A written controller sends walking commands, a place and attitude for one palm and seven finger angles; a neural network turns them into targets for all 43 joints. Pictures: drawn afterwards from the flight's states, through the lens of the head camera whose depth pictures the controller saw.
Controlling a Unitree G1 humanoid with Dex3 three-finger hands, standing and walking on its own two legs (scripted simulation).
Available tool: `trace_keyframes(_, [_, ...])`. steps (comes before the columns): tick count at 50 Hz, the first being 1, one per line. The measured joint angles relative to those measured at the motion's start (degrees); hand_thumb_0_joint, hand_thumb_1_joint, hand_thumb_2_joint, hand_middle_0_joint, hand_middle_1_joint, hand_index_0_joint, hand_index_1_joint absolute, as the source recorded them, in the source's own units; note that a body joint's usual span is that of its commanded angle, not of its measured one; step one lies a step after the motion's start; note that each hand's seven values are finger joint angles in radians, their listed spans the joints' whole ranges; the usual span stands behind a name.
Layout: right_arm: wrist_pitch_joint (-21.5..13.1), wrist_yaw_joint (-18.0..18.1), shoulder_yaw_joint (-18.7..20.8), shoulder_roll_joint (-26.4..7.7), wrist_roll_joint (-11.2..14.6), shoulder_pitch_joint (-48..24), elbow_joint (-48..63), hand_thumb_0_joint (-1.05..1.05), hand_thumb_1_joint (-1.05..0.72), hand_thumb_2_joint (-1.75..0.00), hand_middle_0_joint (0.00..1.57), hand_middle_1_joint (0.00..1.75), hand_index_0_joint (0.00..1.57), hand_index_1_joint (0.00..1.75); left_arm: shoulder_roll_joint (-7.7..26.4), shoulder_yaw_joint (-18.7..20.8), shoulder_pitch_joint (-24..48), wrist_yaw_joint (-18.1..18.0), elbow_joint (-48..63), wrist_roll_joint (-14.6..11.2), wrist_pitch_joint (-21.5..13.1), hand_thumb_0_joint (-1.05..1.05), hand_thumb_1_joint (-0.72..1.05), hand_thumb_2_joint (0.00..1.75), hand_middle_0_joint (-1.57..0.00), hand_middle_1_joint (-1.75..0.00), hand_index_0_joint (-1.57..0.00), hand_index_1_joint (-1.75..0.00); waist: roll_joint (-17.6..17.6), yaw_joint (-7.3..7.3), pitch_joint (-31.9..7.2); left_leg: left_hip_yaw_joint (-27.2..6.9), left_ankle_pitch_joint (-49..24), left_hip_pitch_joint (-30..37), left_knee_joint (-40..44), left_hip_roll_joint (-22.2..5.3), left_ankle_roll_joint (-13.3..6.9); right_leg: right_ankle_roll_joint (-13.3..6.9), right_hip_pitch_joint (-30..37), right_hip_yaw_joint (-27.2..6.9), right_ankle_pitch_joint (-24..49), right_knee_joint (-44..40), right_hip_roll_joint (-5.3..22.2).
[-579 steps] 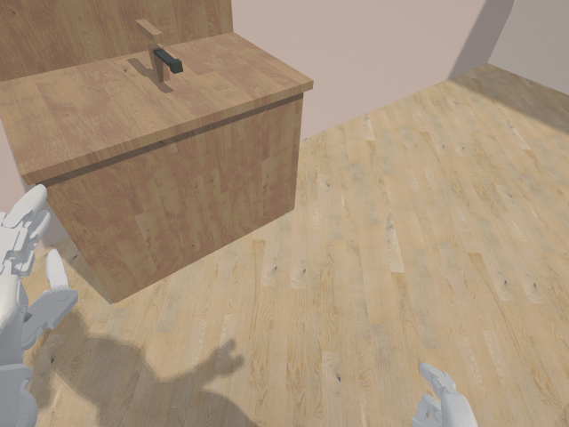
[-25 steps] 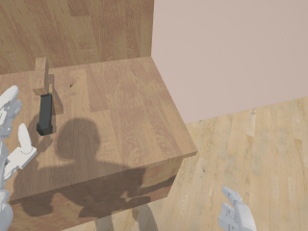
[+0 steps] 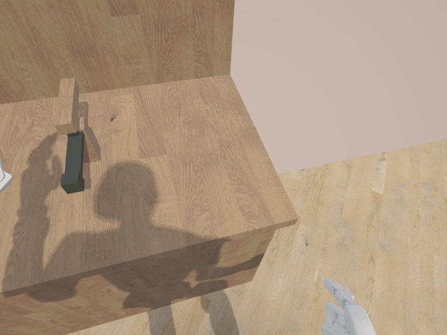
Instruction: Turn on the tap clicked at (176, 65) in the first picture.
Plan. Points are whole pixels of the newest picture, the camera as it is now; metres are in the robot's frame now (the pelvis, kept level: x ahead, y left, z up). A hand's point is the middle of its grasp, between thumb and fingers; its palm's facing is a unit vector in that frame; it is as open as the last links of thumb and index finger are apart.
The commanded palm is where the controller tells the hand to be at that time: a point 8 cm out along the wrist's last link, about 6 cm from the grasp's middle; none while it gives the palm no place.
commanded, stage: come to a stop and stand still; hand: left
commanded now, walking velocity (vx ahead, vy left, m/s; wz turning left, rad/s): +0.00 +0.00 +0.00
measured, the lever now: (73, 182) +0.34 +0.30 +0.06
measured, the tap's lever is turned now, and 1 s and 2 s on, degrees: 0 0 0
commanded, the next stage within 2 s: look again from close up in 0.56 s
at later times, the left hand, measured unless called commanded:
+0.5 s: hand out of the picture +0.21 +0.30 +0.17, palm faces +0.40 -0.83 -0.39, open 7.5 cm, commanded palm +0.15 +0.33 +0.18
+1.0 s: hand out of the picture +0.19 +0.29 +0.16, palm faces +0.40 -0.84 -0.36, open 7.5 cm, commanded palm +0.12 +0.31 +0.18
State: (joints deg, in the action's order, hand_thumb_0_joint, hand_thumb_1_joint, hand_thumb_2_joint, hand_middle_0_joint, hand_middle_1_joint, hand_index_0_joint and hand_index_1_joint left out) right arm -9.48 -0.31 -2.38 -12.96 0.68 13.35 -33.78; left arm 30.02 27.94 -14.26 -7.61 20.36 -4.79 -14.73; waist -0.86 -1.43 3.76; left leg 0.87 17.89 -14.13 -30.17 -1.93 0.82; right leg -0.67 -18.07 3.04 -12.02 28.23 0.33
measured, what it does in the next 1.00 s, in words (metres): stands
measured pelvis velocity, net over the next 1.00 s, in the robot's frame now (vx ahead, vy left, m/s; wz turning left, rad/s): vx -0.02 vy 0.02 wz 0.07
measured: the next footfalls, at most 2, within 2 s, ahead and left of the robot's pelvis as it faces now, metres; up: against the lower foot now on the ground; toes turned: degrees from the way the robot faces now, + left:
none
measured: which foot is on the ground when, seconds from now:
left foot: down 0.00-1.00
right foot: down 0.00-1.00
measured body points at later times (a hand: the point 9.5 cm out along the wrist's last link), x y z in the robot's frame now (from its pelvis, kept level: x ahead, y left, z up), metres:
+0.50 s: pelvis +0.00 +0.04 +0.00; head +0.05 +0.07 +0.45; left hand +0.19 +0.35 +0.19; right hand +0.22 -0.16 -0.07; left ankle -0.02 +0.13 -0.74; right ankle +0.03 -0.11 -0.74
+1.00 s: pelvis -0.02 +0.02 +0.00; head +0.02 +0.04 +0.45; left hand +0.16 +0.33 +0.18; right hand +0.18 -0.19 -0.07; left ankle -0.02 +0.13 -0.74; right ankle +0.03 -0.11 -0.74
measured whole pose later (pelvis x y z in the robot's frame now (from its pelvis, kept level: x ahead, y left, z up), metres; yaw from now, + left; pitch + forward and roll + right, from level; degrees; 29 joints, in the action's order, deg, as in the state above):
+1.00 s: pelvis -0.02 +0.02 +0.00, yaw +4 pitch +0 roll -1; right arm -10.0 -0.8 0.1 -12.3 2.2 11.2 -35.0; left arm 23.9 21.1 -25.0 -5.1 25.2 -7.2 -14.3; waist -1.5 -1.1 3.9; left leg -2.2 14.9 -13.6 -28.2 1.7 -1.1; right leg 1.7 -15.1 6.0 -9.8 24.9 4.0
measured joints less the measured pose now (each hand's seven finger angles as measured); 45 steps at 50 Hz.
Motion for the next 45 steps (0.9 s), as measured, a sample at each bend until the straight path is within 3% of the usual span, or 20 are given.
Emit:
trace_keyframes(4, [-2.11, -2.06, 1.11, -0.59, 0.15, 0.70, -0.56, 0.01, -0.90, -0.90, 0.21, 0.30, 0.20, 0.30, -4.44, -5.23, -8.65, 0.55, 3.28, -0.72, -1.59, 0.01, 0.89, 0.90, -0.21, -0.30, -0.20, -0.30, 0.76, 0.68, -0.40, 0.45, 0.75, 0.16, -0.16, 0.99, -0.96, 1.14, 0.04, -0.52, -0.76, 0.39, 0.97])
trace_keyframes(7, [-2.51, -2.12, 1.38, -0.51, -0.11, 0.86, -1.66, 0.01, -0.90, -0.90, 0.21, 0.30, 0.20, 0.30, -5.40, -8.11, -12.61, 1.49, 4.36, -0.30, -2.08, 0.01, 0.89, 0.90, -0.21, -0.30, -0.21, -0.30, -0.09, 0.38, -0.02, 0.05, 1.03, 0.28, -0.26, 1.83, -1.48, 1.80, 0.31, -0.19, -1.39, 0.75, 1.85])
trace_keyframes(13, [-2.48, -1.79, 0.98, -0.35, -0.42, -0.30, -2.60, 0.01, -0.90, -0.90, 0.21, 0.30, 0.20, 0.30, -2.90, -5.94, -9.10, 1.19, 4.06, -0.41, -1.46, 0.02, 0.88, 0.90, -0.22, -0.30, -0.21, -0.30, -2.41, -1.32, 1.73, -1.69, 0.76, -0.21, -0.66, 3.15, -2.12, 2.48, 0.99, 1.48, -1.55, 0.52, 3.27])
trace_keyframes(18, [-3.04, -2.64, 1.36, -0.25, -0.35, -2.67, -1.47, 0.01, -0.90, -0.90, 0.21, 0.30, 0.20, 0.30, -3.61, -4.88, -6.88, 0.74, 7.23, -0.60, -1.61, 0.02, 0.88, 0.90, -0.21, -0.30, -0.21, -0.30, -2.72, -1.85, 2.01, -1.75, 0.44, -0.60, -0.76, 4.11, -2.83, 2.98, 0.77, 1.51, -1.19, 0.50, 4.21])
trace_keyframes(29, [-0.70, -2.27, 1.20, 2.41, 0.32, -4.94, 0.59, 0.01, -0.90, -0.90, 0.21, 0.30, 0.20, 0.30, -4.57, -5.45, -8.37, 2.48, 5.73, -1.16, -0.86, 0.01, 0.88, 0.90, -0.21, -0.30, -0.21, -0.30, -2.41, -1.01, 0.46, -1.71, -1.01, -0.04, 1.01, 4.69, -3.06, 3.57, 1.32, 1.46, 0.05, -1.05, 4.76])
trace_keyframes(36, [-0.60, -1.95, 1.29, 1.49, 0.74, -3.36, 0.37, 0.01, -0.90, -0.90, 0.21, 0.30, 0.20, 0.30, -6.20, -6.99, -9.58, 2.59, 6.83, -1.75, 0.32, 0.02, 0.89, 0.90, -0.21, -0.30, -0.21, -0.30, -1.80, -0.87, 0.77, -2.48, -1.49, -0.15, 0.83, 4.36, -2.75, 3.23, 1.91, 2.29, 0.77, -1.80, 4.44])
trace_keyframes(45, [-0.32, -0.89, 2.15, 0.91, 1.33, -2.25, -1.00, 0.01, -0.90, -0.90, 0.21, 0.30, 0.20, 0.30, -5.40, -6.42, -10.34, 2.56, 6.07, -2.18, 0.20, 0.02, 0.88, 0.90, -0.21, -0.30, -0.21, -0.30, -1.10, -0.01, 0.39, -3.05, -2.45, 0.31, 1.52, 3.93, -2.15, 2.64, 2.60, 2.89, 1.57, -2.61, 4.00])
